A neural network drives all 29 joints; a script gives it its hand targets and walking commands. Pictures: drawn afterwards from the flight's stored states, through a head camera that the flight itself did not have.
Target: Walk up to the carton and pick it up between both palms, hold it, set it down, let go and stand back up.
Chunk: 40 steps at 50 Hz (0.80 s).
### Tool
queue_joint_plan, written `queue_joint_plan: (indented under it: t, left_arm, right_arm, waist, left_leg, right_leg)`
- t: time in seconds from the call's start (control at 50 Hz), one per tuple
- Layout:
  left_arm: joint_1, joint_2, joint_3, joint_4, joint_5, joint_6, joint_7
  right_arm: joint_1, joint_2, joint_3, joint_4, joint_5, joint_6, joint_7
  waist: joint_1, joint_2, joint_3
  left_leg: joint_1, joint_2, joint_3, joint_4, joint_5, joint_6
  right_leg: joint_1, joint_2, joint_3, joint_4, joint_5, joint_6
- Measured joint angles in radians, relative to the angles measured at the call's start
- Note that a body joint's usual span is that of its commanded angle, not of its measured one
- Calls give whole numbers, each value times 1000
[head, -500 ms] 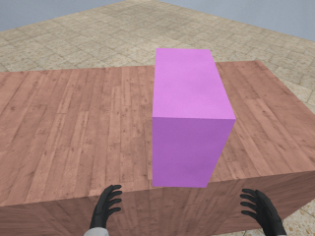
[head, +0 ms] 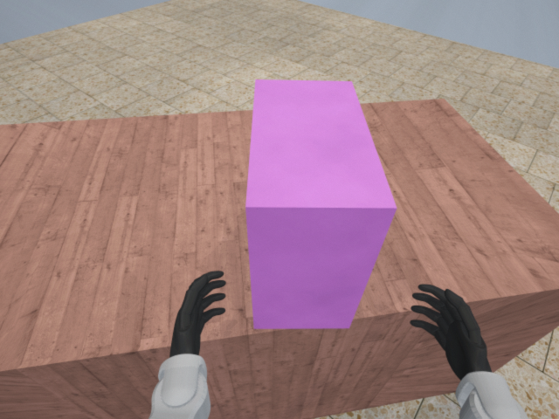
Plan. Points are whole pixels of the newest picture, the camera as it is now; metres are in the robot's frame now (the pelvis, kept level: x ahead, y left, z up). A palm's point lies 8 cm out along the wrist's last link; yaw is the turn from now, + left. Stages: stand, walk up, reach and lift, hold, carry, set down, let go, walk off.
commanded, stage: reach and lift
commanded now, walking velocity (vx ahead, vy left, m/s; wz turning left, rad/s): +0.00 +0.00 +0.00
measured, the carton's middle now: (302, 205) +0.43 +0.00 +0.07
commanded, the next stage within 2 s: none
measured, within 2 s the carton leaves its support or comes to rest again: neither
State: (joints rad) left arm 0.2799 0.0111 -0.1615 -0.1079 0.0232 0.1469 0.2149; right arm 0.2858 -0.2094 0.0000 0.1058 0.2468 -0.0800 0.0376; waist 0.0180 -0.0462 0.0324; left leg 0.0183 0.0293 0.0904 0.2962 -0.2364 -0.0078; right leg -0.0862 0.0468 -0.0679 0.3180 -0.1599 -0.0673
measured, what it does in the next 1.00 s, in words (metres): stands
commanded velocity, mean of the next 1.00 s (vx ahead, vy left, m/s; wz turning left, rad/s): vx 0.00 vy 0.00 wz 0.00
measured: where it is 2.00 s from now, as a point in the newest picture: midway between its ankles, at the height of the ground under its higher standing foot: outside the picture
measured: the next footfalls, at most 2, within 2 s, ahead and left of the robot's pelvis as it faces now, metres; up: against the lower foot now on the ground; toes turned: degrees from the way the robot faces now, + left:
none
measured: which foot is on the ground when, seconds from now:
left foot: down 0.00-1.00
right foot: down 0.00-1.00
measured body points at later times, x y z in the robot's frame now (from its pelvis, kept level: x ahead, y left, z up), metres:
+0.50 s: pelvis -0.01 -0.01 +0.00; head -0.01 +0.00 +0.45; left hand +0.28 +0.16 +0.11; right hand +0.29 -0.21 +0.10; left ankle -0.04 +0.12 -0.75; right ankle +0.02 -0.07 -0.75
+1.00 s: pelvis -0.01 +0.00 +0.00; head -0.01 +0.01 +0.45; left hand +0.34 +0.16 +0.17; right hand +0.36 -0.21 +0.17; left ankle -0.04 +0.12 -0.75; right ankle +0.02 -0.07 -0.75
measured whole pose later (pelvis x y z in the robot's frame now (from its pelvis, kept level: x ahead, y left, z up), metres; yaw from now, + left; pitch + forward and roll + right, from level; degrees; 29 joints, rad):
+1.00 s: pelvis -0.01 +0.00 +0.00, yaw -1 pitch -2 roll +0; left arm -0.43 0.05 0.14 -0.20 0.01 0.86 0.18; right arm -0.55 -0.38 0.09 0.29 0.42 0.36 -0.11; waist -0.05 -0.04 0.03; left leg -0.05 0.03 0.10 0.31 -0.22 -0.01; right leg -0.16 0.05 -0.06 0.32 -0.13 -0.07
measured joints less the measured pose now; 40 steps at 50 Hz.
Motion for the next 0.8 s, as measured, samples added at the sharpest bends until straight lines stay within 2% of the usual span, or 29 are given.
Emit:
queue_joint_plan:
  t: [0.18, 0.3, 0.62, 0.8]
  left_arm:
    - [-117, 17, 63, -176, -22, 253, -5]
    - [-197, 27, 119, -236, -23, 384, -21]
    - [-457, 15, 237, -239, -12, 626, -33]
    - [-586, 16, 283, -189, 2, 702, -35]
  right_arm:
    - [-133, -1, 27, -100, 34, 151, -91]
    - [-220, -11, 36, -127, 55, 232, -132]
    - [-511, -70, 63, -60, 116, 366, -178]
    - [-672, -118, 81, 38, 152, 411, -177]
  waist:
    - [-5, -13, 41]
    - [-19, -16, 59]
    - [-52, -16, 61]
    - [-64, -10, 37]
  left_leg:
    - [19, 10, 4, -15, 15, -12]
    - [29, 12, 4, -17, 19, -16]
    - [0, 7, 9, -4, 22, -14]
    - [-25, 6, 13, 4, 21, -11]
  right_leg:
    - [15, 11, 3, -11, 13, -9]
    - [22, 13, 3, -8, 13, -11]
    - [-13, 8, 8, 17, 14, -8]
    - [-36, 7, 13, 16, 19, -5]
